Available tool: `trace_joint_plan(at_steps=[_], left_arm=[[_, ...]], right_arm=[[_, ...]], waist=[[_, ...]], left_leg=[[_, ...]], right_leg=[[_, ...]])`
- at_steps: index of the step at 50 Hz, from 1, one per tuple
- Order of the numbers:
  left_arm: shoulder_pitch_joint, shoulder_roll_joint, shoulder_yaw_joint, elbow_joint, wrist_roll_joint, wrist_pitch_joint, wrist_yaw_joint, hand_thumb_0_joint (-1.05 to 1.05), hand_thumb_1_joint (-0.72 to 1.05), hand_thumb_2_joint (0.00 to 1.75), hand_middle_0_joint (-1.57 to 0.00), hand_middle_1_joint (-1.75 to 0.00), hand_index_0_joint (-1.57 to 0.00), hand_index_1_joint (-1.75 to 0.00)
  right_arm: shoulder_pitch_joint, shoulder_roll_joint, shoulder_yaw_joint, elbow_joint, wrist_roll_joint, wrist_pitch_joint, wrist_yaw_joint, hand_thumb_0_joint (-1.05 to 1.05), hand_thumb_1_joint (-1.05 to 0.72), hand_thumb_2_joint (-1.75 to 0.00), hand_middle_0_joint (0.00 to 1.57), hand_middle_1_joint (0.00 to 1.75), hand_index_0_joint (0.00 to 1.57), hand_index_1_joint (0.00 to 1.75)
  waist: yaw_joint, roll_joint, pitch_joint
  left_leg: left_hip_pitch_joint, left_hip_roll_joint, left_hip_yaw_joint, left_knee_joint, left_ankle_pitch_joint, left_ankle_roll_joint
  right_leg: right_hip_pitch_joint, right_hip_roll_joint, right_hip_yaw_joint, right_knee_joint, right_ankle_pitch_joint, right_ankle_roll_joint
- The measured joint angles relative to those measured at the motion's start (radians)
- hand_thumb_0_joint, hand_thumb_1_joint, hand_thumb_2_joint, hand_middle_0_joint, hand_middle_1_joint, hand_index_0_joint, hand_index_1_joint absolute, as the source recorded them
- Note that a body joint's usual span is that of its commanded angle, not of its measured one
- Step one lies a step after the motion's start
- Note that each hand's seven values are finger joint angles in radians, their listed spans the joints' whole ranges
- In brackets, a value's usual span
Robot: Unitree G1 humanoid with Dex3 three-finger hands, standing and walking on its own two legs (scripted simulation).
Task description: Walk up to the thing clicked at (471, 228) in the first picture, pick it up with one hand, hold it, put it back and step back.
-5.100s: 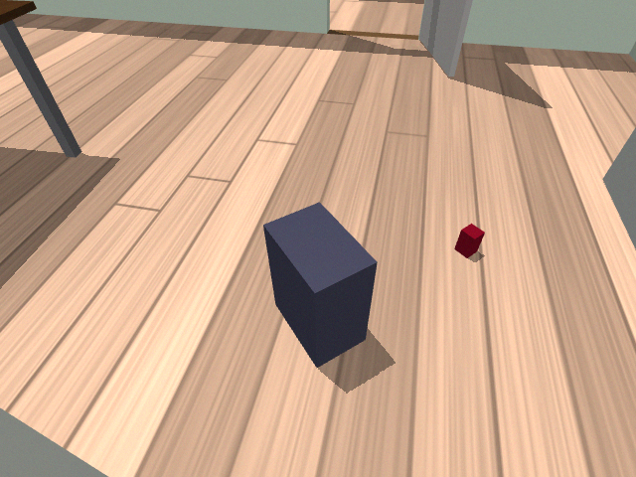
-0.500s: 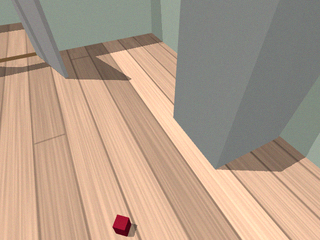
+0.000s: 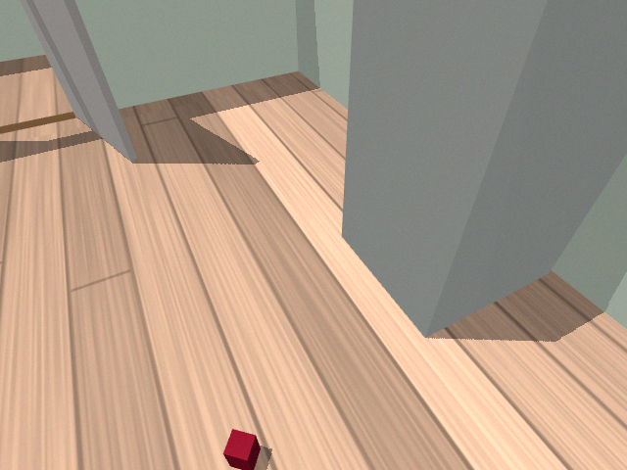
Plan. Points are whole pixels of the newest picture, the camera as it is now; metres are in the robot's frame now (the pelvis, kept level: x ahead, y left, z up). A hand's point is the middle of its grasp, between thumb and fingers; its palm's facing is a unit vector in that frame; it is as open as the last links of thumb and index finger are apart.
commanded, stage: walk up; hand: left
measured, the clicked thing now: (242, 451) +0.40 +0.22 -0.72
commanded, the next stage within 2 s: stand in 0.22 s
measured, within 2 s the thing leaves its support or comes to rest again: neither
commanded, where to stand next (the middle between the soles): +0.02 -0.01 m, yaw +0 degrees
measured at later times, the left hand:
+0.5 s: hand out of the picture +0.08 +0.25 -0.15, palm faces -0.02 -0.94 -0.34, open 7.4 cm
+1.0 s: hand out of the picture +0.04 +0.25 -0.16, palm faces -0.01 -0.94 -0.34, open 7.4 cm
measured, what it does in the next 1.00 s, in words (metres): stands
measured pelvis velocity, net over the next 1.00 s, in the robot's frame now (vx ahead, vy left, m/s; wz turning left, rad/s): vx -0.01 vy -0.01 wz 0.01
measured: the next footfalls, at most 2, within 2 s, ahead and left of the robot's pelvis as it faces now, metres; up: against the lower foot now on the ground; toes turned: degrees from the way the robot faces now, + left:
none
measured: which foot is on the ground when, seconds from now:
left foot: down 0.00-1.00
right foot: down 0.00-1.00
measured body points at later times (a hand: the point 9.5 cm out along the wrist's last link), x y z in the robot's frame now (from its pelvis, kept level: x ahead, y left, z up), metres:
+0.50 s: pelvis -0.01 +0.00 +0.00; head +0.00 +0.00 +0.45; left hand +0.08 +0.30 -0.13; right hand +0.08 -0.30 -0.13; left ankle +0.00 +0.12 -0.75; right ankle -0.02 -0.13 -0.75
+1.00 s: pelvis -0.01 -0.01 +0.00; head -0.01 -0.01 +0.45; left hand +0.04 +0.30 -0.13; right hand +0.06 -0.31 -0.13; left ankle +0.00 +0.12 -0.75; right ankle -0.02 -0.13 -0.75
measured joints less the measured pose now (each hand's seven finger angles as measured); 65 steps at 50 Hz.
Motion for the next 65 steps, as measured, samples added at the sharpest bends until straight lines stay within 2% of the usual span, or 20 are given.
trace_joint_plan(at_steps=[28,65], left_arm=[[0.003,0.0,-0.002,-0.025,-0.003,0.012,-0.004,0.0,0.9,0.9,-0.2,-0.3,-0.21,-0.3],[0.039,0.004,-0.007,-0.041,-0.002,0.009,-0.007,0.0,0.9,0.9,-0.2,-0.3,-0.21,-0.3]], right_arm=[[-0.019,0.0,0.012,-0.023,-0.003,-0.008,-0.007,0.0,-0.91,-0.9,0.2,0.3,0.2,0.3],[0.019,-0.004,0.014,-0.021,-0.006,-0.005,-0.003,0.0,-0.91,-0.9,0.2,0.3,0.2,0.3]], waist=[[0.0,-0.008,0.022],[0.0,-0.005,0.01]], left_leg=[[0.0,0.002,-0.005,-0.035,0.031,-0.005],[-0.016,0.011,-0.018,-0.023,0.032,-0.015]], right_leg=[[0.0,0.003,-0.005,-0.031,0.028,-0.003],[-0.014,0.012,-0.017,-0.017,0.023,-0.014]])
